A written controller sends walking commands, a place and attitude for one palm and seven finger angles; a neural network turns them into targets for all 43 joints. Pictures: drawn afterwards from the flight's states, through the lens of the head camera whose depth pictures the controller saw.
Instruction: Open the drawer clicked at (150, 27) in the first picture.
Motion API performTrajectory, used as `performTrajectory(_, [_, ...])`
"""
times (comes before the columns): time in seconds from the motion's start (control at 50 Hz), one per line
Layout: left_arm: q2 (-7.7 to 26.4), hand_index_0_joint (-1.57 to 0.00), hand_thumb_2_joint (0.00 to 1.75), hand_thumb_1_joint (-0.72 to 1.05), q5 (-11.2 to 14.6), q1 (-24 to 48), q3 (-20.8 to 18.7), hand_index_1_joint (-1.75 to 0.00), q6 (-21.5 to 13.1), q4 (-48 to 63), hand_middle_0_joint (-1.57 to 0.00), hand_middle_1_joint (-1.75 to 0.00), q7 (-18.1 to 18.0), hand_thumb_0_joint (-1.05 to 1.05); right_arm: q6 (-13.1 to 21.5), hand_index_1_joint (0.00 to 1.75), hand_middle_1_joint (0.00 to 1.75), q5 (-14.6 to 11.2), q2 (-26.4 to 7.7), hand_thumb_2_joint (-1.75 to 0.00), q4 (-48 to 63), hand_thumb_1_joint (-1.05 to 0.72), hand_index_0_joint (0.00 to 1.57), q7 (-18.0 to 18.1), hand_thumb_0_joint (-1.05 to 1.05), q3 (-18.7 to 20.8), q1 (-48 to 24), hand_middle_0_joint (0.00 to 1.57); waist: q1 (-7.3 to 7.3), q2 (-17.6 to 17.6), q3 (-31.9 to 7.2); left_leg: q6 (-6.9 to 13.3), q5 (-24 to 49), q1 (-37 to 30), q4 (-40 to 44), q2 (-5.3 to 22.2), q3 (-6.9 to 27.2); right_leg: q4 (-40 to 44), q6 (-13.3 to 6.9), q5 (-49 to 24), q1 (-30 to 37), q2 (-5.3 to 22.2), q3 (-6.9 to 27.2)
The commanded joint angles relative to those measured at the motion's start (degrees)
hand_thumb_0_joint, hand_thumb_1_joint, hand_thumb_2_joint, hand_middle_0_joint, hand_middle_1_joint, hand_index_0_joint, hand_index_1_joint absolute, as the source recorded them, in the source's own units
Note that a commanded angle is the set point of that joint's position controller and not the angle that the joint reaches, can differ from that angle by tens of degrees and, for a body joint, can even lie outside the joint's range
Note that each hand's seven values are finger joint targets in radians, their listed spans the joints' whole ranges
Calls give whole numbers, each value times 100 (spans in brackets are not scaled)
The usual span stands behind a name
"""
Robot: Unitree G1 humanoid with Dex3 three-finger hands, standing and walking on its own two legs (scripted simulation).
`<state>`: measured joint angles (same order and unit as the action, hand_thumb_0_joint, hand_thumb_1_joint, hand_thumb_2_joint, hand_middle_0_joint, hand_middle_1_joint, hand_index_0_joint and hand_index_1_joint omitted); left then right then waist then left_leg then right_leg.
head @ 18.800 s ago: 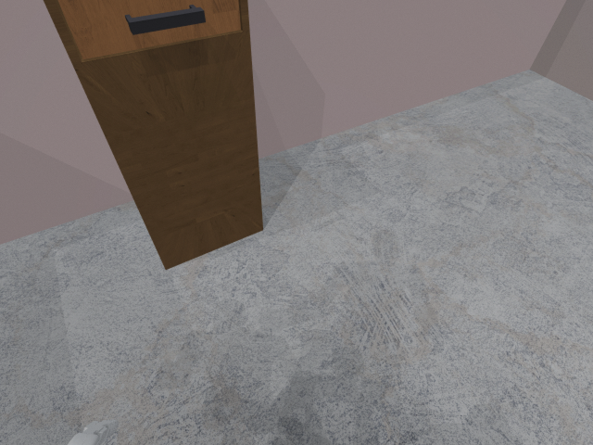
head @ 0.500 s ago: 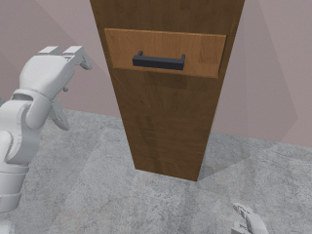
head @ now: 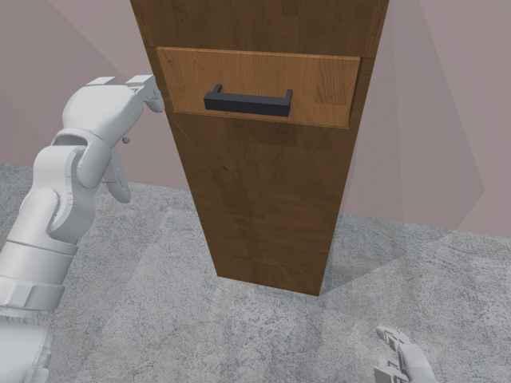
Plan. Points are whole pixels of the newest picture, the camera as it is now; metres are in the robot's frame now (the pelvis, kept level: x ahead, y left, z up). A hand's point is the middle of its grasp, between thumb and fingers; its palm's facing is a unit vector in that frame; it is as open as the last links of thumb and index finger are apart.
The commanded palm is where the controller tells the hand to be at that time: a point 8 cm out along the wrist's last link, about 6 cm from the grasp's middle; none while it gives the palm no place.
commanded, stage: move the hooked fingers above the handle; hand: left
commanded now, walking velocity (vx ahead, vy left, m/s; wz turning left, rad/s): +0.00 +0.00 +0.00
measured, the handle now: (249, 97) +0.59 +0.09 +0.15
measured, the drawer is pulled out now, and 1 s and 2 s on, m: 0.00 0.00 0.00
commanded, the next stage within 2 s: none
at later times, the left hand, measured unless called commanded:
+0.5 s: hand (196, 130) +0.43 +0.15 +0.18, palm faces -0.01 -0.02 -1.00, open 13.9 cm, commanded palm +0.42 +0.15 +0.27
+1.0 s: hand (229, 112) +0.49 +0.11 +0.18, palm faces -0.09 +0.00 -1.00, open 14.0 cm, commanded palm +0.50 +0.11 +0.26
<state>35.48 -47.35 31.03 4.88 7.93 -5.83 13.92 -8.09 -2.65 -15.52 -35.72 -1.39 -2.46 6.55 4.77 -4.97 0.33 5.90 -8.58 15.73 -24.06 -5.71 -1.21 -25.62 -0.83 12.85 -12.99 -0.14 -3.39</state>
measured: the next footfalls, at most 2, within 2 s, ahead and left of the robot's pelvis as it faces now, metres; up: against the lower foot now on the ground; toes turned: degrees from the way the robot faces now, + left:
none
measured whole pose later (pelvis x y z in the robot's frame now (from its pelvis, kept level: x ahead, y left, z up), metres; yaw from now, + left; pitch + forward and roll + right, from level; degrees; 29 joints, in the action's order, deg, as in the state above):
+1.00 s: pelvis +0.06 -0.04 +0.00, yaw +0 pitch +6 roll +1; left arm 30.7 -48.4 47.2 16.9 9.5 -21.8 18.2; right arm -12.6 -3.5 -17.7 -36.3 1.1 -0.3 11.6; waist 0.2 -3.0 -2.2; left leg 3.2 -13.7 17.7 -25.8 -4.3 0.0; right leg -27.1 -3.8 18.2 -14.8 -1.9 -4.1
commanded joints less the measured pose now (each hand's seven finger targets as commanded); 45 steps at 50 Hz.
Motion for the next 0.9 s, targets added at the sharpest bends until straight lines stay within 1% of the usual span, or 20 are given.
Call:
performTrajectory(0.0, [883, -30, 30, -50, -97, 2382, -247, -120, -275, 1643, -30, -120, -13, 0, 272, 30, 30, 3, -643, -90, 1018, -90, 20, 58, 0, 261, -729, 20, -214, 146, -2165, -509, 771, -1371, 259, 508, 682, 283, -245, -346, 167, -25, 282])
performTrajectory(0.06, [1158, -30, 30, -50, -9, 2527, -592, -120, -472, 1580, -30, -120, -110, 0, 265, 30, 30, 27, -632, -90, 920, -90, 20, 98, 0, 243, -635, 20, -202, 146, -2033, -509, 1176, -1405, 225, 503, 688, 311, -260, -533, 169, -46, 257])
performTrajectory(0.08, [1469, -30, 30, -50, 72, 2518, -952, -120, -540, 1526, -30, -120, -192, 0, 273, 30, 30, 36, -673, -90, 892, -90, 20, 93, 0, 243, -600, 20, -117, 185, -2019, -501, 1189, -1299, 231, 498, 672, 340, -263, -565, 272, -75, 264])
performTrajectory(0.12, [1523, -30, 30, -50, 124, 2568, -1147, -120, -574, 982, -30, -120, -371, 0, 236, 30, 30, 32, -645, -90, 776, -90, 20, 116, 0, 200, -559, 20, -92, 378, -1744, -478, 1234, -1031, 258, 474, 576, 337, -271, -670, 339, -68, 231])
performTrajectory(0.18, [1923, -30, 30, -50, 161, 2476, -1703, -120, -481, 298, -30, -120, -663, 0, 155, 30, 30, 30, -674, -90, 672, -90, 20, 98, 0, 216, -559, 20, 79, 466, -1718, -474, 1295, -738, 277, 466, 428, 334, -260, -783, 553, -72, 260])
performTrajectory(0.2, [1656, -30, 30, -50, 131, 2633, -1421, -120, -423, 244, -30, -120, -717, 0, 127, 30, 30, 29, -641, -90, 673, -90, 20, 81, 0, 188, -583, 20, 41, 421, -1720, -497, 1327, -674, 279, 449, 406, 303, -262, -809, 577, -35, 256])
performTrajectory(0.26, [1281, -30, 30, -50, -38, 2582, -998, -120, -131, 115, -30, -120, -735, 0, 46, 30, 30, 0, -691, -90, 737, -90, 20, 18, 0, 251, -553, 20, -5, 357, -2057, -503, 1600, -784, 176, 454, 338, 204, -244, -1098, 582, -8, 309])
performTrajectory(0.32, [475, -30, 30, -50, -187, 2496, -28, -120, 205, 79, -30, -120, -434, 0, -61, 30, 30, -87, -706, -90, 865, -90, 20, -25, 0, 284, -581, 20, -225, 458, -2016, -442, 1517, -865, 83, 437, 311, 232, -207, -1167, 395, 20, 356])
performTrajectory(0.38, [97, -30, 30, -50, -210, 2766, 530, -120, 285, 487, -30, -120, -97, 0, -103, 30, 30, -129, -710, -90, 1006, -90, 20, -18, 0, 316, -617, 20, -420, 584, -2113, -351, 1497, -1088, -31, 383, 351, 226, -183, -1307, 280, 24, 401])
performTrajectory(0.42, [111, -30, 30, -50, -144, 3130, 638, -120, 175, 777, -30, -120, 23, 0, -88, 30, 30, -120, -676, -90, 1005, -90, 20, 44, 0, 288, -622, 20, -505, 554, -2128, -280, 1400, -1172, -68, 330, 373, 226, -162, -1360, 232, 36, 421])
performTrajectory(0.46, [329, -30, 30, -50, -103, 3645, 475, -120, -57, 868, -30, -120, -9, 0, -49, 30, 30, -98, -669, -90, 901, -90, 20, 114, 0, 278, -516, 20, -546, 542, -2193, -272, 1348, -1236, -75, 316, 419, 227, -159, -1319, 201, 20, 415])
performTrajectory(0.5, [831, -30, 30, -50, -41, 3985, -29, -120, -322, 811, -30, -120, -206, 0, 25, 30, 30, -61, -652, -90, 810, -90, 20, 185, 0, 253, -457, 20, -464, 449, -2252, -272, 1352, -1162, -78, 293, 407, 235, -185, -1362, 330, 13, 449])
performTrajectory(0.56, [1301, -30, 30, -50, 48, 4158, -717, -120, -531, 191, -30, -120, -664, 0, 72, 30, 30, -8, -603, -90, 621, -90, 20, 243, 0, 198, -287, 20, -286, 412, -2393, -325, 1668, -972, -91, 262, 348, 124, -221, -1677, 588, -2, 401])
performTrajectory(0.58, [1771, -30, 30, -50, 55, 4144, -1194, -120, -524, -69, -30, -120, -846, 0, 72, 30, 30, 18, -651, -90, 548, -90, 20, 245, 0, 200, -247, 20, -175, 400, -2482, -347, 1714, -810, -74, 268, 305, 118, -224, -1756, 806, 5, 429])
performTrajectory(0.62, [1375, -30, 30, -50, 15, 4267, -973, -120, -414, -577, -30, -120, -1120, 0, 52, 30, 30, 6, -516, -90, 499, -90, 20, 225, 0, 163, -289, 20, -152, 580, -2416, -365, 1759, -594, -58, 286, 220, 64, -201, -1916, 895, 38, 407])
performTrajectory(0.68, [1093, -30, 30, -50, -230, 3985, -638, -120, 100, -1765, -30, -120, -1235, 0, -95, 30, 30, -32, -593, -90, 392, -90, 20, 180, 0, 179, -330, 20, -181, 753, -2107, -427, 1585, -322, 20, 342, 80, 125, -171, -1822, 840, 55, 434])
performTrajectory(0.7, [1012, -30, 30, -50, -321, 3975, -436, -120, 306, -2083, -30, -120, -1160, 0, -144, 30, 30, -41, -632, -90, 394, -90, 20, 180, 0, 161, -347, 20, -218, 855, -1998, -409, 1500, -194, 23, 351, 44, 131, -134, -1893, 848, 93, 463])
performTrajectory(0.76, [794, -30, 30, -50, -531, 3834, 64, -120, 775, -2351, -30, -120, -674, 0, -302, 30, 30, -104, -759, -90, 573, -90, 20, 192, 0, 204, -405, 20, -334, 1130, -2259, -325, 1519, -83, -64, 326, -3, 9, -47, -2654, 1139, 205, 569])
performTrajectory(0.82, [-48, -30, 30, -50, -436, 4016, 921, -120, 754, -1625, -30, -120, 38, 0, -404, 30, 30, -174, -788, -90, 841, -90, 20, 182, 0, 299, -365, 20, -657, 1144, -2479, -212, 1720, -371, -246, 251, 24, -112, 42, -3552, 1106, 259, 580])
performTrajectory(0.88, [-487, -30, 30, -50, -121, 4567, 1382, -120, 230, -427, -30, -120, 522, 0, -319, 30, 30, -135, -741, -90, 934, -90, 20, 229, 0, 338, -283, 20, -891, 930, -2603, -109, 2079, -893, -408, 185, 156, -148, 37, -3551, 766, 199, 598])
